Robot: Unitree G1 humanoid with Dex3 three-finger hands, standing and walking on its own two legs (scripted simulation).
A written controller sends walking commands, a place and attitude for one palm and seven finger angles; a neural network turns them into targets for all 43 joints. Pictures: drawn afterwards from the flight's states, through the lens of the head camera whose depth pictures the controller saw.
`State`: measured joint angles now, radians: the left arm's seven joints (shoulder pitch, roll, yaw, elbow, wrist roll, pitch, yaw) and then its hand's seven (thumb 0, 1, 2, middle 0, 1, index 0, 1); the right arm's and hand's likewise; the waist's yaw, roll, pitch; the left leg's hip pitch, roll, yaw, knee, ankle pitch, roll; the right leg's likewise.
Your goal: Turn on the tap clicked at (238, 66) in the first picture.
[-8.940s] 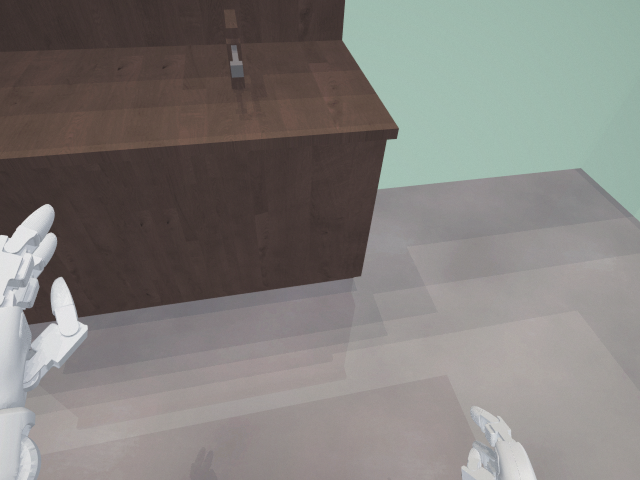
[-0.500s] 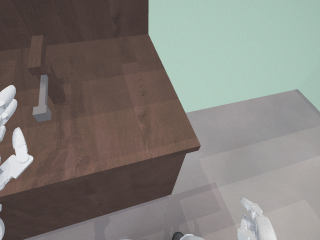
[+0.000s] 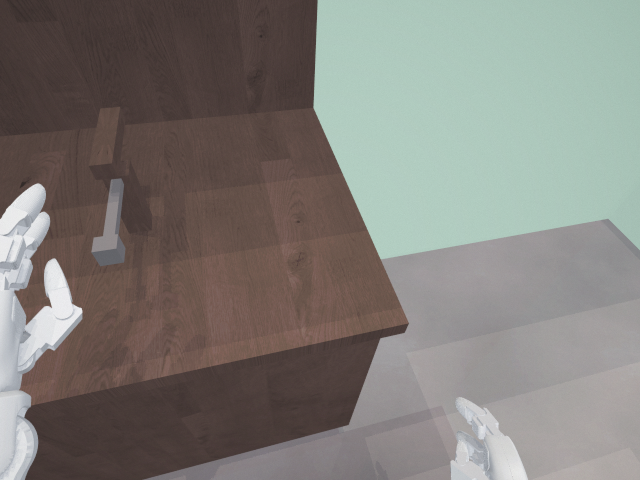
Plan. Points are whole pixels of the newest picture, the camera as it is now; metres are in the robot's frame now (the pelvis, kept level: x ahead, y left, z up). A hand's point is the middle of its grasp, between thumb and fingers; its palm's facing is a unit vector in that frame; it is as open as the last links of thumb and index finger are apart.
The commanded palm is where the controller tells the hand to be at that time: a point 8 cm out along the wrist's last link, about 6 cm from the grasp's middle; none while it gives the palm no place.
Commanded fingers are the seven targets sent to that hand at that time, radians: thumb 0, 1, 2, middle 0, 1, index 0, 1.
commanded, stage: come to a stop and stand still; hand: left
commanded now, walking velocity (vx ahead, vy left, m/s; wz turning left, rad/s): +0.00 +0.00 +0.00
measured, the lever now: (109, 250) +0.34 +0.31 +0.08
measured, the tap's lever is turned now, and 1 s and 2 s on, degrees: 0 0 0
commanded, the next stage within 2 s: look again from close up in 0.42 s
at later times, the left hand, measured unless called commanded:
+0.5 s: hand (94, 301) +0.23 +0.24 +0.16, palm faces +0.39 -0.84 -0.38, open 7.4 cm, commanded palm +0.18 +0.28 +0.18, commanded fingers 0.00 0.90 0.90 -0.20 -0.30 -0.20 -0.30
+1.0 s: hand (60, 314) +0.21 +0.26 +0.16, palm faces +0.41 -0.83 -0.37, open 7.4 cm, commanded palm +0.15 +0.28 +0.18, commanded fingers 0.00 0.90 0.90 -0.20 -0.30 -0.20 -0.30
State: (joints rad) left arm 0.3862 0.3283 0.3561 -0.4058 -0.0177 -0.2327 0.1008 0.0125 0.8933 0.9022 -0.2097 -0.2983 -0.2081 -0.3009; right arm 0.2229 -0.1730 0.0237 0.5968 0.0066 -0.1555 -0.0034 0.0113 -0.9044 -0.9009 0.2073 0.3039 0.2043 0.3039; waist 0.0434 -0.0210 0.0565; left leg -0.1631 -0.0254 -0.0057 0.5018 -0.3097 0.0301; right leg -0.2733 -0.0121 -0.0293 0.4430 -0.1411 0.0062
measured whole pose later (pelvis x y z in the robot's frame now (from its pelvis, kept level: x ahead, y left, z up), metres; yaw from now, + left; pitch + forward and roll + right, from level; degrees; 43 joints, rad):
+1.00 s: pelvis -0.01 +0.00 +0.00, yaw -1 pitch -2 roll +0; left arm 0.36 0.37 0.40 -0.41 -0.04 -0.26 0.08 0.02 0.89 0.90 -0.22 -0.30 -0.21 -0.30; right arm 0.27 -0.21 0.01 0.60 0.01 -0.17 -0.01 0.01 -0.91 -0.90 0.21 0.30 0.20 0.30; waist 0.06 -0.06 0.10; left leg -0.16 -0.03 0.01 0.49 -0.29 0.03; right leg -0.28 -0.01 -0.01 0.43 -0.12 0.01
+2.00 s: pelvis -0.01 +0.01 +0.00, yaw +5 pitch +0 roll -1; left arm 0.40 0.42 0.35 -0.41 -0.11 -0.28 0.08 0.01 0.89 0.90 -0.21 -0.30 -0.21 -0.30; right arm 0.21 -0.22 0.03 0.61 0.03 -0.21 0.05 0.01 -0.91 -0.90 0.21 0.30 0.20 0.30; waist 0.06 -0.04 0.08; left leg -0.25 -0.07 -0.07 0.54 -0.30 0.04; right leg -0.33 -0.06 -0.07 0.48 -0.16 0.02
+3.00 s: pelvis -0.01 -0.02 +0.00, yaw +3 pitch +0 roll +0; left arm 0.41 0.40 0.33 -0.49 -0.14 -0.23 0.07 0.01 0.89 0.90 -0.21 -0.30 -0.21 -0.30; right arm 0.17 -0.18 -0.01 0.60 0.04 -0.18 0.04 0.01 -0.91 -0.90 0.21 0.30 0.20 0.30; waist 0.03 -0.03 0.08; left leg -0.25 -0.02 -0.05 0.56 -0.31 -0.01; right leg -0.35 0.00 -0.05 0.50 -0.16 -0.03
